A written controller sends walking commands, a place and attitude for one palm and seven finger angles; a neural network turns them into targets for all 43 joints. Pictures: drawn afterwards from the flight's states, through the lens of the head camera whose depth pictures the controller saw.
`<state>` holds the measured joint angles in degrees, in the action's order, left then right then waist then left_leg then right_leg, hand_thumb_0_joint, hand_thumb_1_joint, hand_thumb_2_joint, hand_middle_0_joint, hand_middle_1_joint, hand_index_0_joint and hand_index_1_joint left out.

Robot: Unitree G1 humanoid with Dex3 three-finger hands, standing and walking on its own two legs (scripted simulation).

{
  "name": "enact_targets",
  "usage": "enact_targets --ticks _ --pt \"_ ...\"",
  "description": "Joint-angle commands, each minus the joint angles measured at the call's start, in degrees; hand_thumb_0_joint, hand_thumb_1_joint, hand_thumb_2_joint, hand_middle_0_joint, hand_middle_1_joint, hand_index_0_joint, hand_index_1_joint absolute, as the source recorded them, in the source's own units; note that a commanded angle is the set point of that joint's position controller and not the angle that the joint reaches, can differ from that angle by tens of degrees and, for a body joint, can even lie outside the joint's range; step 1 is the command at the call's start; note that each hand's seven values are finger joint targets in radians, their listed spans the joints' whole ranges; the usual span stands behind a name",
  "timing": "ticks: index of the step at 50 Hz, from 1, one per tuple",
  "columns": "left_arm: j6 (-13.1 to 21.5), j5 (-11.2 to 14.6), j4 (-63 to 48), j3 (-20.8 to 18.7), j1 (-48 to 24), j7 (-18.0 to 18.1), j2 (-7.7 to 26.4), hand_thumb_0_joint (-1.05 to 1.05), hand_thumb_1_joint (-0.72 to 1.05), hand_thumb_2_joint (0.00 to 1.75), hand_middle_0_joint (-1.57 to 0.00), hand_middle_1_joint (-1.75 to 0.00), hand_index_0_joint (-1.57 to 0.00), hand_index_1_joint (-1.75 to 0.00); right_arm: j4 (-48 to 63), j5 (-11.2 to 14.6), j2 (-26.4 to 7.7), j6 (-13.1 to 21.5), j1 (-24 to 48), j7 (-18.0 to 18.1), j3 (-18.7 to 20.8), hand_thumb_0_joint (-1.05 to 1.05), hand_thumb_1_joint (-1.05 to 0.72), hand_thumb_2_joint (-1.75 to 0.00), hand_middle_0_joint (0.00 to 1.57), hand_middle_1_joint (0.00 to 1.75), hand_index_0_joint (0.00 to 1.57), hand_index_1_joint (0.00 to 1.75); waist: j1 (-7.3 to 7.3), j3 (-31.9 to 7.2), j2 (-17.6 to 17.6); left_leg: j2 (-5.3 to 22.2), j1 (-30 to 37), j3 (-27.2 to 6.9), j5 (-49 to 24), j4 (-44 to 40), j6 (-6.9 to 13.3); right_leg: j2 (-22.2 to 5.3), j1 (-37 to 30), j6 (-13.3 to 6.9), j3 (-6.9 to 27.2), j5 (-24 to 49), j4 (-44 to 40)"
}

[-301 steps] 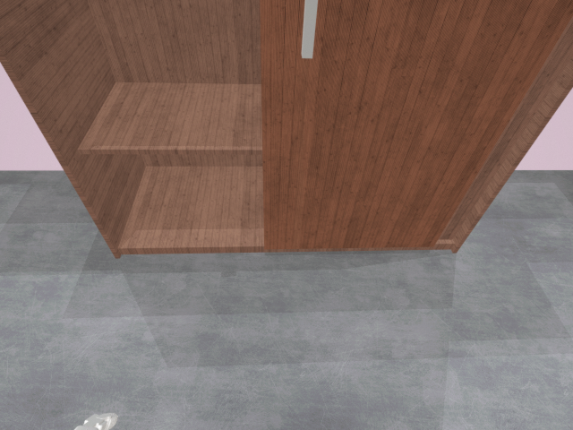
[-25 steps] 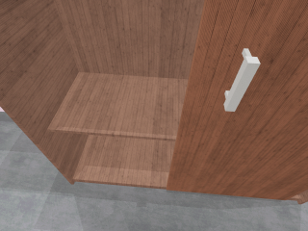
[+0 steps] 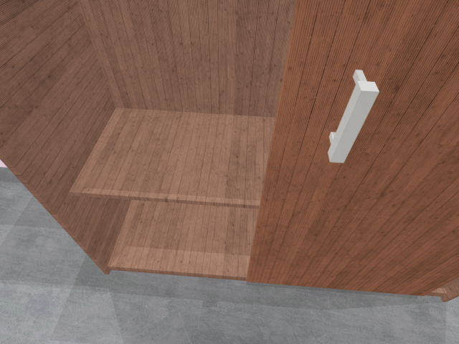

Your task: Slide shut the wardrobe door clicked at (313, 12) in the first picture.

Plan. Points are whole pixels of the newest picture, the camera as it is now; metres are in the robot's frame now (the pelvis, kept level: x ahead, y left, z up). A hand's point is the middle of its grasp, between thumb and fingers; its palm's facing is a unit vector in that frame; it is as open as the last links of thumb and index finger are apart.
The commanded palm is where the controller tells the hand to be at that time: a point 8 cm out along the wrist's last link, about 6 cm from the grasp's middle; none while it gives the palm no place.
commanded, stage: look again from close up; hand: right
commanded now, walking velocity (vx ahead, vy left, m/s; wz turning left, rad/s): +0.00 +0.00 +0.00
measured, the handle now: (347, 118) +0.43 -0.17 +0.19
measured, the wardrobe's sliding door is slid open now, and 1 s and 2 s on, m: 0.61 0.61 0.61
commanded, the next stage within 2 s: raise the hand with hooked fingers in 0.02 s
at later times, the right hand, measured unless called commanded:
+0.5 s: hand (348, 330) +0.16 -0.16 +0.01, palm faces -0.04 +1.00 +0.00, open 8.3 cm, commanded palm +0.12 -0.24 +0.00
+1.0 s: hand (409, 302) +0.18 -0.23 +0.07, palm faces +0.06 +1.00 -0.08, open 11.4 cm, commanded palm +0.15 -0.28 +0.09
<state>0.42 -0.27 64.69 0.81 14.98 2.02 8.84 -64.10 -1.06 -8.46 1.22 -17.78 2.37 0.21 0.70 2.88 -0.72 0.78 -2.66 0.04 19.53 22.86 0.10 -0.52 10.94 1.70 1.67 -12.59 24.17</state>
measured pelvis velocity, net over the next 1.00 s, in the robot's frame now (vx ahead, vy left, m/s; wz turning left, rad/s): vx -0.06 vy -0.01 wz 0.01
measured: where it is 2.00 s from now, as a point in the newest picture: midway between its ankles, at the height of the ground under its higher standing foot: outside the picture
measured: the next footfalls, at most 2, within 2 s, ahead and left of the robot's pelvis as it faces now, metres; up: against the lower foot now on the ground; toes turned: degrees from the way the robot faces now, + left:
none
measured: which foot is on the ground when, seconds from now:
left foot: down 0.00-1.00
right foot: down 0.00-1.00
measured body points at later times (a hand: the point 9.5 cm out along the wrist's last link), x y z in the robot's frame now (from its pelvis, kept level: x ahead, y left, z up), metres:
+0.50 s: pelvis -0.06 +0.00 -0.05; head -0.04 +0.01 +0.40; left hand +0.17 +0.26 -0.09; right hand +0.15 -0.22 +0.01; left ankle -0.08 +0.11 -0.74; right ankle +0.00 -0.14 -0.74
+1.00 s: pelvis -0.06 -0.01 -0.03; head -0.05 +0.00 +0.42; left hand +0.09 +0.22 -0.11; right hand +0.17 -0.28 +0.08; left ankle -0.08 +0.11 -0.74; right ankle +0.00 -0.14 -0.74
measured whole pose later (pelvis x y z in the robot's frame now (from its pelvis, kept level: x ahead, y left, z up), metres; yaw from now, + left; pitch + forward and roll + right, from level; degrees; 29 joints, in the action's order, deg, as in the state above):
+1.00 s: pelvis -0.06 -0.01 -0.03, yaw +1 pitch +3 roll +1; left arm 18.6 2.2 37.1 2.5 16.9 4.5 13.8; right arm 2.1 18.5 -16.5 9.6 -15.3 -15.8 16.8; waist 0.4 -3.6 3.2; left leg -0.2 -21.5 2.1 23.9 42.2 -0.1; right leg -2.0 29.7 1.2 1.9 -16.6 42.9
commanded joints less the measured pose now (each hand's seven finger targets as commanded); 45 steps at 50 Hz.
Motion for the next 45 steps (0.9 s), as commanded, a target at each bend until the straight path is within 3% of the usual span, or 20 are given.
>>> enact_targets --ticks 1,5,6,7,8,9,10,11,12,13,14,17,19,21,24,28,33,35,39,45 --pt "0.82 0.06 -1.26 -1.1 3.57 0.02 5.16 0.0 0.9 0.9 -0.2 -0.3 -0.2 -0.3 0.4 0.25 -6.02 0.58 -6.04 0.5 0.75 0.0 -0.9 -0.9 0.2 0.3 0.2 0.3 -0.11 1.09 -0.76 5.11 -5.34 -1.84 -18.76 -3.62 1.14 -3.92 -2.91 -2.97 1.93 14.94 -1.44" --pt "0.85 0.12 -1.12 -1.14 3.8 0.01 5.12 0.0 0.9 0.9 -0.2 -0.3 -0.2 -0.3 0.46 0.2 -6.1 0.56 -6.14 0.54 0.82 0.0 -0.9 -0.9 0.2 0.3 0.2 0.3 -0.11 1.1 -0.08 5.02 -5.2 -1.95 -18.01 -3.76 1.11 -3.9 -2.8 -3.01 1.94 15.02 -1.53" --pt "1.93 0.12 -5.79 -1.55 -3.04 -0.7 6.44 0.0 0.9 0.9 -0.2 -0.3 -0.2 -0.3 0.12 -0.83 -6.66 2.68 -8.66 2.25 0.76 0.0 -0.9 -0.9 0.2 0.3 0.2 0.3 1.61 2.25 -1.4 7.59 -9.44 -7.51 -44.47 -3.9 -0.78 -3.7 0.69 -1.48 -1.24 18.28 12.42" --pt "9.78 2.15 -23.42 -2.86 0.73 2.11 16.31 0.0 0.9 0.9 -0.2 -0.3 -0.2 -0.3 90.96 10.99 -19.37 14.71 34.56 1.46 4.14 0.0 -0.88 -0.89 0.2 0.32 0.2 0.32 -6.36 -25.85 10.11 2.85 -4.57 -0.22 -41.08 4.48 0.65 0.6 -15.37 -4.13 -3.84 23.69 3.33" --pt "15.02 1.45 -20.36 -2.3 -3.17 4.24 10.86 0.0 0.9 0.9 -0.2 -0.3 -0.2 -0.3 74.97 6.09 -15.06 11.48 10.51 4.81 6.0 0.0 -0.85 -0.88 0.2 0.33 0.2 0.33 -0.41 -27.43 20.15 -0.46 -7.78 1.8 -24.25 9.61 1.82 -2.21 -20.9 -4.34 -2.88 30.73 0.86" --pt "17.61 3.82 -21.31 -3.46 -2.3 3.49 8.99 0.0 0.9 0.9 -0.2 -0.3 -0.2 -0.3 68.88 6.18 -7.53 3.32 -4.46 6.57 0.97 0.0 -0.83 -0.87 0.21 0.34 0.21 0.34 -1.42 -18.1 15.17 -1.11 -14.82 4.18 -10.19 11.64 1.4 -2.31 -12.82 -4.01 -1.06 32.1 1.68" --pt "18.13 3.84 -20.32 -3.24 -1.68 3.45 7.78 0.0 0.9 0.9 -0.2 -0.3 -0.2 -0.3 66.2 8.52 3.01 2.11 -6.61 5.09 -3.99 0.0 -0.81 -0.86 0.21 0.36 0.21 0.36 -2.45 -9.57 7.85 -0.54 -16.79 5.79 -9.34 9.74 0.78 -2.17 -6.74 -3.78 -0.67 27.86 3.59" --pt "18.99 3.72 -23.92 -3.96 -3.57 3.41 10.1 0.0 0.9 0.9 -0.2 -0.3 -0.2 -0.3 73.2 9.62 -0.18 4.66 -0.92 3.91 -2.9 0.0 -0.78 -0.85 0.21 0.37 0.21 0.37 -2.97 -6.28 2.87 -0.37 -18.54 6.19 -12.26 7.12 0.19 -1.33 -1.58 -3.78 0.01 16.9 5.95" --pt "19.36 2.14 -24.69 -4.6 -3.36 3.51 12.0 0.0 0.9 0.9 -0.2 -0.3 -0.2 -0.3 72.14 9.06 -5.31 7.26 -2.44 2.97 2.22 0.0 -0.76 -0.84 0.21 0.39 0.21 0.39 -4.24 -8.79 -3.59 -0.8 -20.57 6.45 -12.86 6.96 -0.05 0.26 1.35 -4.25 -0.42 11.26 8.39" --pt "19.52 0.91 -26.56 -4.69 -3.19 3.31 11.72 0.0 0.9 0.9 -0.2 -0.3 -0.2 -0.3 70.88 9.11 -4.72 10.3 -4.14 1.5 3.21 0.0 -0.74 -0.83 0.21 0.4 0.21 0.4 -4.44 -8.82 -7.47 -1.07 -23.38 6.93 -12.77 9.0 -0.39 0.87 4.42 -4.22 -0.09 9.95 10.8" --pt "19.57 0.67 -28.0 -5.24 -3.84 2.63 11.4 0.0 0.9 0.9 -0.2 -0.3 -0.2 -0.3 66.02 8.63 -4.01 12.79 -9.21 -0.69 4.52 0.0 -0.71 -0.82 0.21 0.42 0.21 0.42 -2.44 -8.88 -6.69 -1.17 -24.24 6.72 -14.49 11.39 -0.27 1.37 7.19 -3.65 -0.58 10.91 13.27" --pt "18.53 0.22 -31.95 -5.8 -8.2 0.22 10.7 0.0 0.9 0.9 -0.2 -0.3 -0.2 -0.3 56.64 13.43 0.19 23.91 -18.67 -11.09 6.41 0.0 -0.64 -0.79 0.22 0.47 0.22 0.47 1.42 -7.73 -13.17 -1.39 -30.98 6.09 -9.97 18.81 -0.27 1.13 19.63 -1.64 -1.32 3.1 19.2" --pt "17.74 0.98 -35.42 -6.3 -9.48 -0.96 11.57 0.0 0.9 0.9 -0.2 -0.3 -0.2 -0.3 55.44 17.52 -4.65 29.02 -20.13 -19.61 12.74 0.0 -0.6 -0.77 0.22 0.5 0.22 0.5 3.92 -9.82 -6.87 0.1 -30.04 2.61 -10.64 22.02 0.84 1.86 23.6 -1.04 -2.09 1.1 23.08" --pt "16.27 1.67 -41.66 -6.1 -11.61 -0.69 12.01 0.0 0.9 0.9 -0.2 -0.3 -0.2 -0.3 64.43 18.24 -9.26 26.31 -16.37 -21.27 15.34 0.0 -0.55 -0.75 0.22 0.53 0.22 0.53 4.53 -15.93 -0.8 0.21 -27.73 1.63 -5.23 21.57 0.81 2.71 22.12 -1.98 -4.7 -0.81 23.28" --pt "13.53 1.97 -45.56 -5.11 -11.51 0.9 11.13 0.0 0.9 0.9 -0.2 -0.3 -0.2 -0.3 73.82 18.47 -10.84 20.1 -7.81 -17.68 15.84 0.0 -0.48 -0.72 0.23 0.57 0.23 0.57 2.29 -14.46 -3.05 -0.39 -30.1 0.28 1.9 19.2 -0.02 2.43 22.53 -2.92 -3.66 -5.0 23.29" --pt "13.91 1.37 -44.31 -3.82 -6.54 2.27 10.0 0.0 0.9 0.9 -0.2 -0.3 -0.2 -0.3 86.11 16.05 -10.96 23.75 6.05 -11.68 13.54 0.0 -0.39 -0.68 0.24 0.63 0.24 0.63 -1.77 -14.85 5.58 -1.62 -33.56 1.19 2.87 19.29 0.6 0.57 17.04 -3.51 -1.3 -5.47 23.01" --pt "17.65 1.68 -40.19 -2.05 -5.7 3.46 11.28 0.0 0.9 0.9 -0.2 -0.3 -0.2 -0.3 81.48 17.08 -12.74 25.95 10.82 -16.15 11.5 0.0 -0.27 -0.63 0.25 0.7 0.25 0.7 -3.76 -12.98 4.91 -2.02 -32.78 0.26 4.1 16.27 0.63 0.2 16.02 -3.8 0.33 -6.92 22.37" --pt "18.69 2.31 -39.43 -1.59 -6.1 3.79 11.78 0.0 0.9 0.9 -0.2 -0.3 -0.2 -0.3 78.28 18.27 -14.14 22.53 10.91 -19.25 12.53 0.0 -0.22 -0.61 0.25 0.74 0.25 0.74 -2.83 -13.39 6.19 -1.7 -30.0 -0.24 3.83 14.31 0.65 0.42 15.28 -3.81 0.58 -6.63 20.9" --pt "19.94 2.82 -38.53 -1.34 -7.8 4.16 11.62 0.0 0.9 0.9 -0.2 -0.3 -0.2 -0.3 71.26 20.38 -16.86 13.66 6.6 -21.06 18.38 0.0 -0.13 -0.57 0.25 0.8 0.25 0.8 0.75 -14.2 1.52 -1.21 -24.13 -0.11 1.9 11.34 0.13 0.57 14.38 -3.73 0.74 -4.15 17.29" --pt "21.73 2.55 -38.29 -1.14 -7.65 2.83 11.21 0.0 0.9 0.9 -0.2 -0.3 -0.2 -0.3 78.0 21.12 -17.91 12.04 8.18 -17.97 22.04 0.0 0.01 -0.51 0.27 0.88 0.27 0.88 1.7 -13.79 2.55 -1.57 -21.95 2.72 -3.53 10.64 -0.04 0.69 10.62 -3.58 -0.14 0.03 13.46"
